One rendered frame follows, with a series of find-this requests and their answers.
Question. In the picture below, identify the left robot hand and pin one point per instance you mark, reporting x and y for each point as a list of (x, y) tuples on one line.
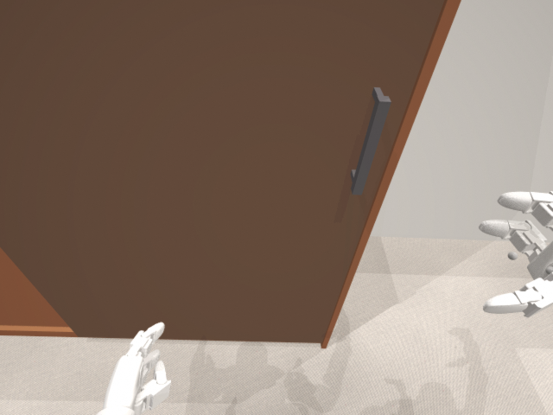
[(131, 372)]

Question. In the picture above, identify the handle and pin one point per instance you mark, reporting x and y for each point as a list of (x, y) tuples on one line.
[(375, 127)]

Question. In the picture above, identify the wardrobe door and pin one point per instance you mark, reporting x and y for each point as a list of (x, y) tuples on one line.
[(21, 303), (189, 161)]

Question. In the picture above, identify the right robot hand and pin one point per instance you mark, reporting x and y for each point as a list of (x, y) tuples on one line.
[(537, 295)]

